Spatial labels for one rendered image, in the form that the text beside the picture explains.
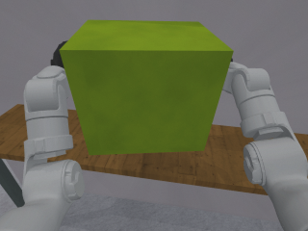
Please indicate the robot left forearm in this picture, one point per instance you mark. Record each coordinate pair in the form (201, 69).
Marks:
(46, 113)

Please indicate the left robot hand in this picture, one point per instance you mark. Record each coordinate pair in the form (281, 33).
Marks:
(57, 59)

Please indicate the robot right forearm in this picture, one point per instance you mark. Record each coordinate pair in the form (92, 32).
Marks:
(260, 115)

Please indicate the carton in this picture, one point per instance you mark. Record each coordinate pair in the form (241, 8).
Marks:
(143, 86)

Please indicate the robot left upper arm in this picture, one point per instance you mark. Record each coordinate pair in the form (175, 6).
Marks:
(49, 190)

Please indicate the robot right upper arm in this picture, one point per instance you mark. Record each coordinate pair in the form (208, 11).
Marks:
(278, 165)

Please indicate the table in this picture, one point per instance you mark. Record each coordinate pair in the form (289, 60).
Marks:
(220, 165)

